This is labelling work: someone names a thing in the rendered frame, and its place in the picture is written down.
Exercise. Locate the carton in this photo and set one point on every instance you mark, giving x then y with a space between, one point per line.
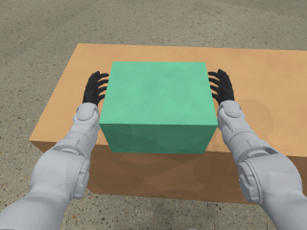
158 107

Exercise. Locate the pedestal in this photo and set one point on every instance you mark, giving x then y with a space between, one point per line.
269 85

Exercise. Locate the left robot upper arm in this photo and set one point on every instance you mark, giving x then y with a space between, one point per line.
59 178

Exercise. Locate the robot right forearm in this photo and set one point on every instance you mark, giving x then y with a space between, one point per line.
240 139

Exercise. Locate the robot right hand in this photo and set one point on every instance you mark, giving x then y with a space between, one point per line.
225 91

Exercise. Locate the robot left hand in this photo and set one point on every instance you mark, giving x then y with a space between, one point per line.
92 90

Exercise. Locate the right robot upper arm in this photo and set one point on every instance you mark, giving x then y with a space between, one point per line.
272 182

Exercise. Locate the robot left forearm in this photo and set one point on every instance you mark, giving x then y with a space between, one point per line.
82 136

